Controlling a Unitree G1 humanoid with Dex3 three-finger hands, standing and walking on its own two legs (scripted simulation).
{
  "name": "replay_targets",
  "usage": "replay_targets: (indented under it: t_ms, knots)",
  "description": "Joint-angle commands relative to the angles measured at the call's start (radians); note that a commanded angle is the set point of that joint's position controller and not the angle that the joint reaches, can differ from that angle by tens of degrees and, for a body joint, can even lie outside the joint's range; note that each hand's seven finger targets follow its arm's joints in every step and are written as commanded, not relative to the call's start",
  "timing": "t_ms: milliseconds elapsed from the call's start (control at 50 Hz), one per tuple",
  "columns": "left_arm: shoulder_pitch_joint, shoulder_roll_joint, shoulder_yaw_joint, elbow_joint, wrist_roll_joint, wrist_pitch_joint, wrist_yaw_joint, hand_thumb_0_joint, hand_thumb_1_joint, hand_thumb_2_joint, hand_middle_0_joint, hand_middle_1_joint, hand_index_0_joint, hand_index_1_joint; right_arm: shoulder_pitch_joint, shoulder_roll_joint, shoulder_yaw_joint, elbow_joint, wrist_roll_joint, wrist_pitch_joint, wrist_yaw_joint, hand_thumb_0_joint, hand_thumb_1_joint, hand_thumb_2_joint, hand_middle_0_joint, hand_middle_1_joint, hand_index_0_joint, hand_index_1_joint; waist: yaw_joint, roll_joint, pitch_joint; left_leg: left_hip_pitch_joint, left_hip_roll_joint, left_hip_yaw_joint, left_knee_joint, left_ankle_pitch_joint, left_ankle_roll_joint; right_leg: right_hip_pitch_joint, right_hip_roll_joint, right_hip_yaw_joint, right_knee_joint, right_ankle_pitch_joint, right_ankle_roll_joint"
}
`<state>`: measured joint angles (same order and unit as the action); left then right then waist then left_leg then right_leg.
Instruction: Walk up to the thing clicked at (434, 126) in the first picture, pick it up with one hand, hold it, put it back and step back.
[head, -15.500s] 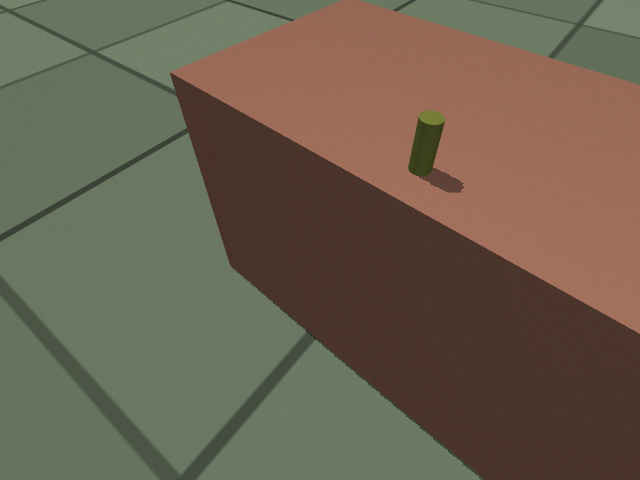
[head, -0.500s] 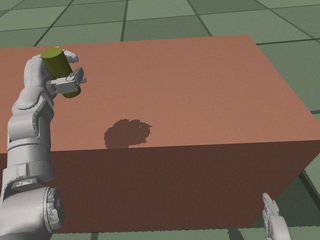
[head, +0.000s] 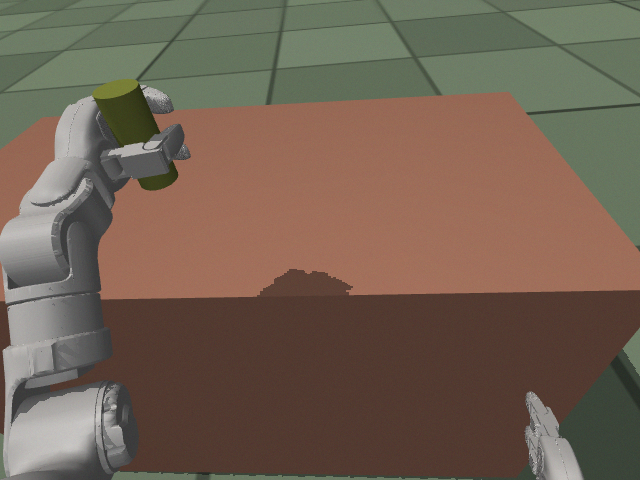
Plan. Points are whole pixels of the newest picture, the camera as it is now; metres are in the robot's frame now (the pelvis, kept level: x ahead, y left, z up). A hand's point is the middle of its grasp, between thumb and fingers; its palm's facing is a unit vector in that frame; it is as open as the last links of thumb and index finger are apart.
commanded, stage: lift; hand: left
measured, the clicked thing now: (139, 138) +0.37 +0.19 +0.30
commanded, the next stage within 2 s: hold in 0.34 s
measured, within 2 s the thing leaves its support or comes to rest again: neither
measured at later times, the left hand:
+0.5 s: hand (143, 130) +0.35 +0.17 +0.32, palm faces +0.11 -0.99 +0.01, open 5.6 cm
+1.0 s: hand (130, 126) +0.32 +0.17 +0.34, palm faces +0.09 -1.00 +0.00, open 5.6 cm
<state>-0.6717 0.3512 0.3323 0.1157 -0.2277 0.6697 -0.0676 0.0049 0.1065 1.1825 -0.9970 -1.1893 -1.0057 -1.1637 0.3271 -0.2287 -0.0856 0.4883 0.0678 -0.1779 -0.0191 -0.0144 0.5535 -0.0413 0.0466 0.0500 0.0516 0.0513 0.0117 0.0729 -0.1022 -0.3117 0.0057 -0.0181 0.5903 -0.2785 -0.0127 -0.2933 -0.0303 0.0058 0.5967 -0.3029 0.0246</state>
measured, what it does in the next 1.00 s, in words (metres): stands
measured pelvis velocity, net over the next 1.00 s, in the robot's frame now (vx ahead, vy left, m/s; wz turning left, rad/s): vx -0.01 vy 0.00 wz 0.00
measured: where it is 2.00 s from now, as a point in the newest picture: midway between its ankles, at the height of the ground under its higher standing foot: outside the picture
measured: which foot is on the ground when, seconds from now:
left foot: down 0.00-1.00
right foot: down 0.00-1.00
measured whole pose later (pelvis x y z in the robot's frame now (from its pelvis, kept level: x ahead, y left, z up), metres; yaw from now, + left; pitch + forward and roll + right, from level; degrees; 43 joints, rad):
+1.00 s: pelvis -0.01 +0.00 +0.00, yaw +0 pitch -2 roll +0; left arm -0.69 0.35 0.33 -0.07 -0.28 0.90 -0.04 0.01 0.10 1.19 -1.00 -1.19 -1.01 -1.16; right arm 0.29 -0.23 -0.10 0.61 0.09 -0.24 0.01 -0.01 0.55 -0.04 0.05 0.05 0.05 0.05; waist 0.04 0.10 -0.13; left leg -0.31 0.00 -0.01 0.60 -0.27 -0.01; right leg -0.29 -0.04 0.01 0.60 -0.29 0.03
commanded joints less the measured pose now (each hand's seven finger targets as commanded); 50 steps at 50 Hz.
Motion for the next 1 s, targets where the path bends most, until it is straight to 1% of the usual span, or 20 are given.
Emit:
replay_targets:
  t_ms: [0,40,60,120,160,200,260,300,400,440,520,540,600,640,660,700,840,860,920,980]
  knots:
    - [-0.482,0.203,0.033,-0.228,-0.012,-0.03,0.009,0.0,0.582,1.362,-1.377,-1.448,-1.394,-1.449,-0.12,-0.093,-0.032,-0.145,0.008,-0.076,0.007,0.0,0.564,-0.046,0.049,0.05,0.049,0.05,0.006,-0.056,-0.198,0.123,-0.02,0.027,-0.076,0.127,0.021,0.002,0.031,-0.056,-0.112,0.132,-0.022]
    - [-0.472,0.286,0.11,-0.221,-0.013,-0.011,0.026,0.0,0.58,1.352,-1.381,-1.443,-1.399,-1.443,-0.122,-0.131,-0.063,-0.156,0.008,-0.079,0.003,0.0,0.564,-0.046,0.049,0.05,0.049,0.05,0.006,-0.078,-0.224,0.136,-0.02,0.027,-0.071,0.142,0.025,0.023,0.028,-0.054,-0.112,0.148,-0.017]
    - [-0.497,0.23,0.061,-0.252,-0.018,-0.006,0.023,0.0,0.572,1.362,-1.376,-1.453,-1.397,-1.451,-0.137,-0.103,-0.037,-0.136,0.011,-0.079,0.01,0.0,0.568,-0.044,0.049,0.05,0.049,0.05,0.011,-0.06,-0.193,0.123,-0.02,0.026,-0.073,0.141,0.023,0.012,0.029,-0.057,-0.111,0.146,-0.019]
    - [-0.496,0.21,0.044,-0.282,-0.021,0.009,0.027,0.0,0.575,1.353,-1.359,-1.434,-1.377,-1.434,-0.149,-0.106,-0.043,-0.133,0.013,-0.087,0.01,0.0,0.568,-0.045,0.049,0.05,0.049,0.05,0.005,-0.066,-0.194,0.133,-0.022,0.027,-0.078,0.119,0.022,-0.001,0.03,-0.054,-0.116,0.124,-0.017]
    - [-0.462,0.268,0.094,-0.243,-0.022,0.023,0.025,0.0,0.573,1.354,-1.369,-1.44,-1.387,-1.44,-0.134,-0.119,-0.043,-0.125,0.014,-0.088,0.005,0.0,0.564,-0.047,0.049,0.05,0.049,0.05,0.005,-0.101,-0.191,0.127,-0.023,0.027,-0.078,0.098,0.029,0.005,0.026,-0.051,-0.126,0.105,-0.012]
    - [-0.496,0.173,0.012,-0.279,-0.03,0.028,0.017,0.0,0.578,1.358,-1.355,-1.433,-1.371,-1.434,-0.135,-0.079,-0.013,-0.099,0.014,-0.093,0.014,0.0,0.565,-0.048,0.049,0.05,0.049,0.05,0.011,-0.073,-0.185,0.122,-0.024,0.029,-0.078,0.119,0.024,-0.002,0.028,-0.054,-0.116,0.124,-0.017]
    - [-0.501,0.262,0.083,-0.274,-0.027,0.042,0.027,0.0,0.571,1.359,-1.368,-1.44,-1.385,-1.441,-0.166,-0.124,-0.05,-0.118,0.016,-0.101,0.009,0.0,0.564,-0.047,0.049,0.05,0.049,0.05,0.015,-0.086,-0.205,0.125,-0.02,0.023,-0.078,0.123,0.023,0.009,0.031,-0.056,-0.117,0.122,-0.018]
    - [-0.489,0.195,0.041,-0.267,-0.032,0.053,0.029,0.0,0.56,1.373,-1.365,-1.455,-1.383,-1.456,-0.151,-0.102,-0.045,-0.069,0.016,-0.1,0.015,0.0,0.565,-0.048,0.049,0.05,0.049,0.05,0.016,-0.064,-0.182,0.122,-0.023,0.026,-0.076,0.122,0.02,-0.001,0.029,-0.055,-0.117,0.124,-0.019]
    - [-0.503,0.264,0.094,-0.303,-0.031,0.069,0.04,0.0,0.556,1.373,-1.366,-1.454,-1.384,-1.455,-0.172,-0.116,-0.05,-0.086,0.02,-0.105,0.014,0.0,0.564,-0.049,0.049,0.05,0.049,0.05,0.018,-0.082,-0.202,0.126,-0.023,0.024,-0.072,0.132,0.023,0.008,0.028,-0.054,-0.116,0.131,-0.015]
    - [-0.494,0.192,0.041,-0.315,-0.037,0.074,0.038,0.0,0.552,1.301,-1.344,-1.416,-1.362,-1.413,-0.173,-0.103,-0.051,-0.062,0.021,-0.111,0.019,0.0,0.566,-0.046,0.049,0.05,0.049,0.05,0.024,-0.073,-0.184,0.117,-0.024,0.027,-0.077,0.122,0.02,0.001,0.03,-0.056,-0.114,0.117,-0.018]
    - [-0.499,0.253,0.08,-0.319,-0.036,0.087,0.032,0.0,0.526,1.301,-1.347,-1.419,-1.366,-1.417,-0.177,-0.116,-0.047,-0.082,0.023,-0.109,0.019,0.0,0.564,-0.047,0.049,0.05,0.049,0.05,0.017,-0.072,-0.199,0.126,-0.023,0.025,-0.076,0.124,0.023,0.008,0.028,-0.052,-0.114,0.124,-0.016]
    - [-0.499,0.199,0.035,-0.322,-0.038,0.092,0.03,0.0,0.537,1.3,-1.342,-1.416,-1.361,-1.413,-0.173,-0.094,-0.039,-0.064,0.026,-0.11,0.018,0.0,0.566,-0.047,0.049,0.05,0.049,0.05,0.023,-0.045,-0.196,0.131,-0.026,0.028,-0.076,0.137,0.021,0.001,0.026,-0.053,-0.113,0.132,-0.019]
    - [-0.499,0.279,0.097,-0.321,-0.036,0.106,0.034,0.0,0.532,1.292,-1.348,-1.413,-1.368,-1.409,-0.19,-0.132,-0.058,-0.107,0.025,-0.115,0.016,0.0,0.563,-0.047,0.049,0.05,0.049,0.05,0.019,-0.096,-0.196,0.125,-0.023,0.024,-0.072,0.139,0.026,0.016,0.027,-0.054,-0.114,0.137,-0.013]
    - [-0.508,0.2,0.035,-0.326,-0.043,0.113,0.028,0.0,0.525,1.303,-1.34,-1.418,-1.359,-1.416,-0.179,-0.09,-0.031,-0.046,0.028,-0.112,0.022,0.0,0.565,-0.047,0.049,0.05,0.049,0.05,0.03,-0.042,-0.173,0.113,-0.028,0.029,-0.079,0.119,0.021,-0.004,0.026,-0.053,-0.115,0.113,-0.019]
    - [-0.505,0.236,0.071,-0.327,-0.048,0.115,0.028,0.0,0.517,1.298,-1.35,-1.422,-1.37,-1.419,-0.195,-0.125,-0.06,-0.106,0.028,-0.121,0.016,0.0,0.562,-0.048,0.049,0.05,0.049,0.05,0.02,-0.091,-0.197,0.125,-0.022,0.025,-0.076,0.118,0.024,0.004,0.03,-0.054,-0.116,0.11,-0.015]
    - [-0.505,0.221,0.042,-0.332,-0.046,0.125,0.026,0.0,0.558,1.305,-1.36,-1.422,-1.378,-1.42,-0.173,-0.097,-0.031,-0.057,0.031,-0.117,0.022,0.0,0.565,-0.047,0.049,0.05,0.049,0.05,0.025,-0.066,-0.17,0.105,-0.027,0.026,-0.08,0.1,0.025,-0.001,0.028,-0.056,-0.119,0.098,-0.017]
    - [-0.514,0.215,0.046,-0.364,-0.054,0.146,0.031,0.0,0.565,1.322,-1.361,-1.435,-1.379,-1.433,-0.193,-0.113,-0.054,-0.055,0.033,-0.131,0.026,0.0,0.566,-0.048,0.049,0.05,0.049,0.05,0.026,-0.045,-0.191,0.11,-0.022,0.022,-0.085,0.083,0.019,-0.006,0.034,-0.057,-0.112,0.079,-0.021]
    - [-0.516,0.262,0.083,-0.381,-0.054,0.146,0.032,0.0,0.55,1.304,-1.366,-1.432,-1.386,-1.428,-0.197,-0.129,-0.06,-0.084,0.034,-0.134,0.023,0.0,0.56,-0.049,0.049,0.05,0.049,0.05,0.028,-0.069,-0.197,0.107,-0.02,0.019,-0.083,0.084,0.021,-0.002,0.036,-0.058,-0.113,0.077,-0.019]
    - [-0.498,0.194,0.043,-0.376,-0.06,0.159,0.031,0.0,0.556,1.321,-1.366,-1.442,-1.386,-1.439,-0.199,-0.111,-0.054,-0.059,0.033,-0.134,0.025,0.0,0.561,-0.049,0.049,0.05,0.049,0.05,0.031,-0.054,-0.182,0.109,-0.018,0.018,-0.087,0.084,0.016,-0.013,0.039,-0.06,-0.107,0.074,-0.022]
    - [-0.47,0.215,0.059,-0.357,-0.058,0.167,0.034,0.0,0.597,1.348,-1.388,-1.463,-1.407,-1.459,-0.196,-0.111,-0.052,-0.043,0.034,-0.133,0.027,0.0,0.565,-0.048,0.049,0.05,0.049,0.05,0.036,-0.066,-0.153,0.082,-0.019,0.015,-0.09,0.056,0.018,-0.021,0.034,-0.055,-0.114,0.058,-0.019]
